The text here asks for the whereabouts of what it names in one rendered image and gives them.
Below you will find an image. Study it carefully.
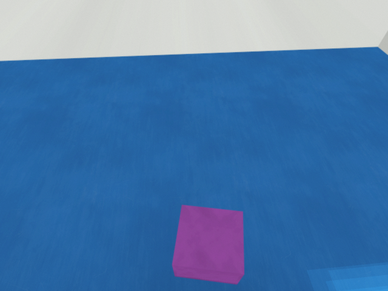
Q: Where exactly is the carton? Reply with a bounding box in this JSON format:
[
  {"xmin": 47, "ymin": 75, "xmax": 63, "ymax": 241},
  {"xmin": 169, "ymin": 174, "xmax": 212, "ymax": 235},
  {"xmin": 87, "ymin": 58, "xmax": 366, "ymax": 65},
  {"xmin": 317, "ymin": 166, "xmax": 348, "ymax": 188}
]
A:
[{"xmin": 172, "ymin": 205, "xmax": 244, "ymax": 284}]

